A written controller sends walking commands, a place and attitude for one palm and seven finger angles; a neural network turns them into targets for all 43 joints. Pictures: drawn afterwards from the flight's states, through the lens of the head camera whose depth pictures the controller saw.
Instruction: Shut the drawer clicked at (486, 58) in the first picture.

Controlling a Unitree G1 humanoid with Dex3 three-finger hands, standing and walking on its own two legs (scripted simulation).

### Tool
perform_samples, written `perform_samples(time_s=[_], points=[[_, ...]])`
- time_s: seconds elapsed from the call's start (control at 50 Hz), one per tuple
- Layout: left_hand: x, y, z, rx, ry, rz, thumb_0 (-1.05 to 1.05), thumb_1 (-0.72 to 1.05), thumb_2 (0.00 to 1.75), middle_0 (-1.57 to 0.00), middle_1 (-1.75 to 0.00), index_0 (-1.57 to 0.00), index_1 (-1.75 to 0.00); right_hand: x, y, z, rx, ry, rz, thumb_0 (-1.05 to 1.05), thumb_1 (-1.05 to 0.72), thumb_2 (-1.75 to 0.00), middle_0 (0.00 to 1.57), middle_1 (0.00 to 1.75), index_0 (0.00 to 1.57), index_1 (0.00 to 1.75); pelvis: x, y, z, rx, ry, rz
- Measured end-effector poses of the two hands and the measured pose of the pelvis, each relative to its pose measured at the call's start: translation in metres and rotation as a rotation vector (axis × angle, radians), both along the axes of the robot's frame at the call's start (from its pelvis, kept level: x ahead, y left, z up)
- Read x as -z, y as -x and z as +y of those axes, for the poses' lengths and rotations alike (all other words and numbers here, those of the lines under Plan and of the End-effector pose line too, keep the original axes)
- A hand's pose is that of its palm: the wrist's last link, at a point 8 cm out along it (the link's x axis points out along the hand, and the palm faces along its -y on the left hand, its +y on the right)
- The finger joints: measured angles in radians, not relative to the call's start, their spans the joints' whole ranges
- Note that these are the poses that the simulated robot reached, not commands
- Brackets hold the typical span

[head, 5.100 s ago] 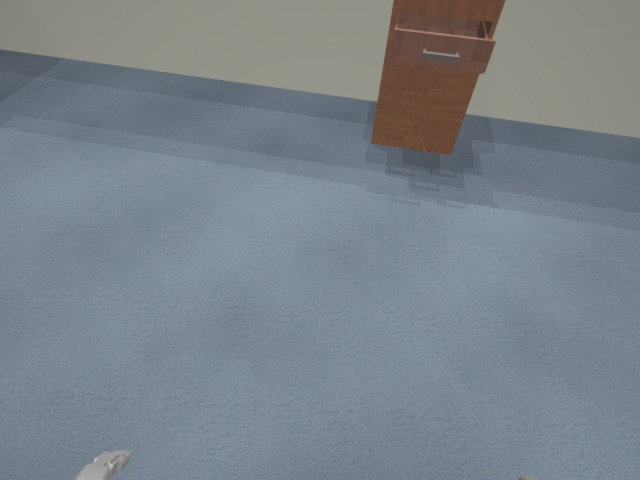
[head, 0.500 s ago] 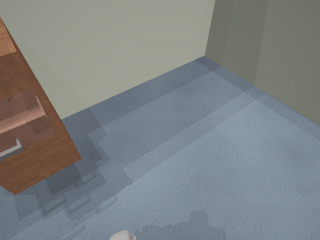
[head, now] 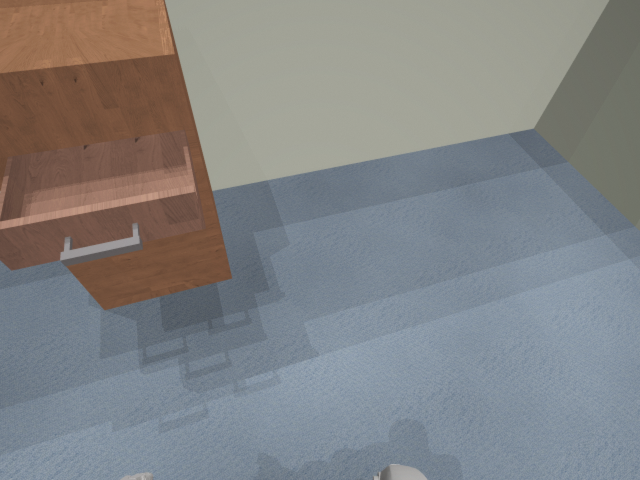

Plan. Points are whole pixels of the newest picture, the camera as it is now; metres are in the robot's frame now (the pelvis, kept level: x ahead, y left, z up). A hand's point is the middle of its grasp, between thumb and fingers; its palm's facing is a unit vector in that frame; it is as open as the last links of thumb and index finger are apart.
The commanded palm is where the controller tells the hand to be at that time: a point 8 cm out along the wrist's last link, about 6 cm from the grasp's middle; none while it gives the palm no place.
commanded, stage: turn to face it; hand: left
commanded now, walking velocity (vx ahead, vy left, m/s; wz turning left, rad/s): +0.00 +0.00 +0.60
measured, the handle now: (102, 242) +0.53 +0.45 -0.17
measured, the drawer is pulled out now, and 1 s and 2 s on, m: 0.20 0.20 0.20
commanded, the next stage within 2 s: take the last steps up to it in 0.44 s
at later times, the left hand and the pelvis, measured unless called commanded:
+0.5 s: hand out of the picture -0.01 +0.12 -0.15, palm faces +0.31 -0.91 -0.27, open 7.4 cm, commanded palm none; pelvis -0.01 -0.08 +0.00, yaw +17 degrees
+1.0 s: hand out of the picture -0.06 +0.19 -0.18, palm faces +0.42 -0.89 -0.17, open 7.4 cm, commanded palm none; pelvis -0.01 +0.01 +0.00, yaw +22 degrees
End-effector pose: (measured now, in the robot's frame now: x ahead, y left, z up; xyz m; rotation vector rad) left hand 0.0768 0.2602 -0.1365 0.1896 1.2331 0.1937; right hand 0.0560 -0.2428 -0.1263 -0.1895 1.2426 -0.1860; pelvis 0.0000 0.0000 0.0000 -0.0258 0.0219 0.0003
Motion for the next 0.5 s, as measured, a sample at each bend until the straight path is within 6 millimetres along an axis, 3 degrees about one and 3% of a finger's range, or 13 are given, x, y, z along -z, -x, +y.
perform_samples(time_s=[0.08,0.2,0.36,0.5], points=[[-0.009,-0.009,-0.009,-0.025,-0.023,-0.055,0.00,0.91,0.90,-0.20,-0.30,-0.20,-0.30,0.005,-0.007,-0.015,-0.034,-0.012,0.007,0.00,-0.90,-0.90,0.20,0.30,0.20,0.30,0.001,0.001,-0.014,-0.051,-0.008,-0.002],[-0.020,-0.009,-0.040,-0.056,-0.063,-0.145,0.00,0.91,0.90,-0.20,-0.30,-0.20,-0.30,0.025,-0.017,-0.051,-0.083,-0.037,0.013,0.01,-0.90,-0.90,0.20,0.30,0.20,0.30,0.011,0.005,-0.047,-0.126,-0.035,-0.007],[-0.034,0.046,-0.077,-0.157,-0.067,-0.107,0.00,0.91,0.90,-0.20,-0.30,-0.20,-0.30,0.021,-0.042,-0.081,-0.179,-0.041,0.021,0.01,-0.91,-0.90,0.20,0.30,0.20,0.30,-0.001,0.008,-0.073,-0.234,-0.065,-0.025],[-0.023,0.106,-0.096,-0.268,-0.027,-0.028,0.00,0.91,0.90,-0.20,-0.30,-0.21,-0.30,0.016,-0.061,-0.074,-0.286,-0.022,0.054,0.01,-0.91,-0.90,0.20,0.30,0.19,0.30,-0.003,0.013,-0.078,-0.304,-0.073,-0.023]])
